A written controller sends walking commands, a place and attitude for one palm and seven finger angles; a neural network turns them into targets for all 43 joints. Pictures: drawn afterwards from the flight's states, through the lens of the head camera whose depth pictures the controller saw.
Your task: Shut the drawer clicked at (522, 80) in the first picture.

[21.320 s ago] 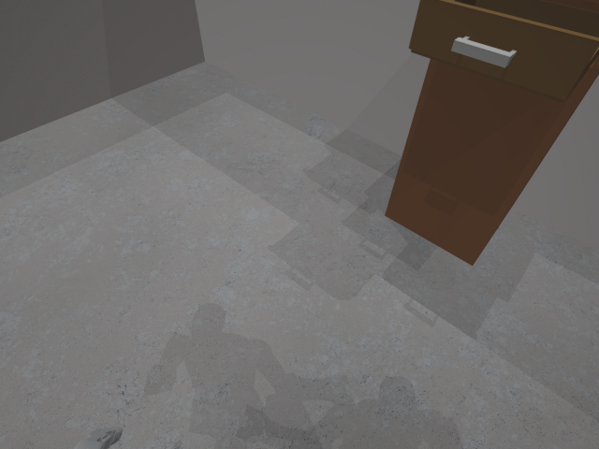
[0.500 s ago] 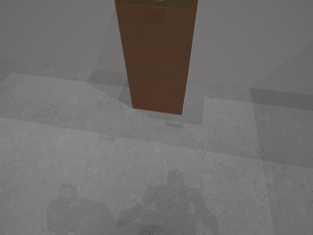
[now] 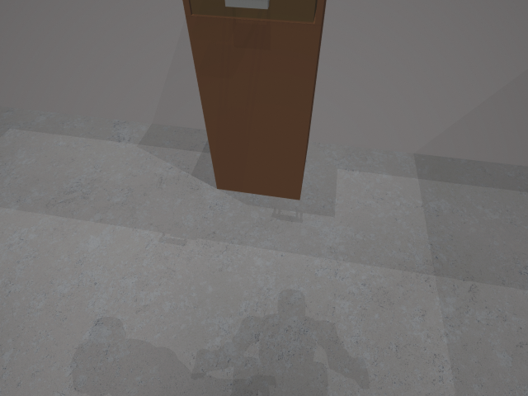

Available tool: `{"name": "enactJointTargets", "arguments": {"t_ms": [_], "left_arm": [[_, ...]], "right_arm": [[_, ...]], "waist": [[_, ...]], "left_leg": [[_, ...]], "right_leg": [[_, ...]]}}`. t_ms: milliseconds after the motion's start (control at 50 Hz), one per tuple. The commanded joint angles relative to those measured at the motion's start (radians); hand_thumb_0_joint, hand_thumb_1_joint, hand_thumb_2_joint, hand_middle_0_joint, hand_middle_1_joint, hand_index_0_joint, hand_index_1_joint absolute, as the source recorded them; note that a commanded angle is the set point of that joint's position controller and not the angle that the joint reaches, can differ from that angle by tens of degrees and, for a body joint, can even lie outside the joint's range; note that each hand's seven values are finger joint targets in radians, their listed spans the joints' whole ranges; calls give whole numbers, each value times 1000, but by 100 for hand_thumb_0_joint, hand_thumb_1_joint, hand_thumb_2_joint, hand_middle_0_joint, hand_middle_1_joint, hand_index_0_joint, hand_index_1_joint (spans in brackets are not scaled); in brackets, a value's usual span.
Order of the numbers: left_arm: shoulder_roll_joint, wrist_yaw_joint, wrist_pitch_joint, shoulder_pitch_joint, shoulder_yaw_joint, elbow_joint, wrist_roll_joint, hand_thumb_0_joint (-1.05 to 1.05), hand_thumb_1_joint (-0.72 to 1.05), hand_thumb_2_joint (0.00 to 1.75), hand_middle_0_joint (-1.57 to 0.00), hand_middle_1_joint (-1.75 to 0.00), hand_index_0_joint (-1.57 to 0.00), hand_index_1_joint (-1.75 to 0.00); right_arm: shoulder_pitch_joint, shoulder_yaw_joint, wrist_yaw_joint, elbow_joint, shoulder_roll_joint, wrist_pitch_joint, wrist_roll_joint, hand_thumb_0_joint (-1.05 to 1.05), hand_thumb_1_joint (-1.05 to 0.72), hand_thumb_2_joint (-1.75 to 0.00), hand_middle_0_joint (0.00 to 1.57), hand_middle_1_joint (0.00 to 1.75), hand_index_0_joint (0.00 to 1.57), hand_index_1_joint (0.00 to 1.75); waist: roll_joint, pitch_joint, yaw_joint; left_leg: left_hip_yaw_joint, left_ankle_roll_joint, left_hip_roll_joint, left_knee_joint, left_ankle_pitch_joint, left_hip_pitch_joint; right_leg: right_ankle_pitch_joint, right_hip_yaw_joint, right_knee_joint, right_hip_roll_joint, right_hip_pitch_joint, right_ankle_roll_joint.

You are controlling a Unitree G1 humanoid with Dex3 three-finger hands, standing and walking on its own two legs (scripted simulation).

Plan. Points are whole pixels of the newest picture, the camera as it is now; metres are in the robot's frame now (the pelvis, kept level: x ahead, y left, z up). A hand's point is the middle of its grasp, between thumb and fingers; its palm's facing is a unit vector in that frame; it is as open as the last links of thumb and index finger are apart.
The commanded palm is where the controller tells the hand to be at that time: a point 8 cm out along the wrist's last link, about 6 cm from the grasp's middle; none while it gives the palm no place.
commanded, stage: look to check the result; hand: left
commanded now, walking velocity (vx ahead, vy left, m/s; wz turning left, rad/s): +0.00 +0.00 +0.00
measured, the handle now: out of the picture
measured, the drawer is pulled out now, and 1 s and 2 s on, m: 0.00 0.00 0.00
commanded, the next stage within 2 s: stand and wait in 0.10 s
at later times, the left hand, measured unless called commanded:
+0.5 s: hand out of the picture +0.08 +0.23 -0.16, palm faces -0.02 -0.94 -0.33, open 7.4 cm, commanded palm none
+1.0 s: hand out of the picture +0.08 +0.24 -0.16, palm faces -0.03 -0.94 -0.34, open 7.4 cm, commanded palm none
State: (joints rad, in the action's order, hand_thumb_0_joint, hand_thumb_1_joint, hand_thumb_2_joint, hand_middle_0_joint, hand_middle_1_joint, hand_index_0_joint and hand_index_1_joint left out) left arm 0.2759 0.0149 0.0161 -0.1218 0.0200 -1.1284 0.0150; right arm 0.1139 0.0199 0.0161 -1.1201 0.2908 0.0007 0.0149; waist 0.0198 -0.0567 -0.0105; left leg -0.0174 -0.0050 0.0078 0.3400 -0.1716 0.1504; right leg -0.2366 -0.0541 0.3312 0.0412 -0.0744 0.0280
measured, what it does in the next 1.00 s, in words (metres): stands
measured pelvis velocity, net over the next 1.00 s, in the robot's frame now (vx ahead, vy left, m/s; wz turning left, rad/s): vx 0.00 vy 0.00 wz -0.01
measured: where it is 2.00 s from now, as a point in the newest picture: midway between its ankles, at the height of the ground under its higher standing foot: outside the picture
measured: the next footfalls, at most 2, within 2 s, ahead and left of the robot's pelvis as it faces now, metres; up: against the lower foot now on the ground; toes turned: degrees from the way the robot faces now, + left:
none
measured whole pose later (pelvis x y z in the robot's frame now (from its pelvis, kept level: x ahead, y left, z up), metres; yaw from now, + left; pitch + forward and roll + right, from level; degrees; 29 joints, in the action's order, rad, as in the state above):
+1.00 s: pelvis +0.00 +0.00 +0.00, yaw -1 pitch -1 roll +0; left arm 0.32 0.01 0.02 -0.11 0.02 -1.13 0.01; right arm 0.11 0.02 0.01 -1.13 0.33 0.00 0.01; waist 0.01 -0.06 -0.01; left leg -0.03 -0.01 0.02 0.31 -0.16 0.13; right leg -0.22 -0.06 0.30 0.05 -0.06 0.03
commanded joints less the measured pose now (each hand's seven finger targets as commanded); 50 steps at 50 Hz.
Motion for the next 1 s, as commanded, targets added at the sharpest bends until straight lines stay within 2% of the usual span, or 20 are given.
{"name": "enactJointTargets", "arguments": {"t_ms": [0,340,480,580,980], "left_arm": [[199,10,18,5,34,46,-6,0,90,90,-20,-30,-20,-30],[218,9,20,16,37,53,-7,0,90,90,-20,-30,-20,-30],[226,8,19,22,36,54,-6,0,90,90,-20,-30,-20,-30],[234,7,20,25,36,55,-6,0,90,90,-20,-30,-20,-30],[253,4,21,38,35,56,-6,0,90,90,-20,-30,-20,-30]], "right_arm": [[-5,27,10,45,173,19,-1,0,-90,-90,20,30,20,30],[-7,29,13,46,197,22,-2,0,-90,-90,20,30,20,30],[-17,31,11,46,205,20,-2,0,-90,-90,20,30,20,30],[-20,30,10,47,211,21,-3,0,-90,-90,20,30,20,30],[-34,31,8,46,232,22,-3,0,-90,-90,20,30,20,30]], "waist": [[-19,82,-2],[-21,99,-3],[-18,70,-4],[-23,87,-5],[-28,80,-5]], "left_leg": [[86,20,113,-16,195,-100],[80,18,121,-19,228,-123],[81,17,120,-28,184,-115],[83,18,122,-28,186,-123],[86,17,124,-36,171,-120]], "right_leg": [[278,-88,-45,-147,-55,17],[318,-91,-47,-148,-37,19],[268,-98,-62,-147,-60,18],[272,-101,-64,-148,-52,18],[255,-105,-74,-150,-57,18]]}}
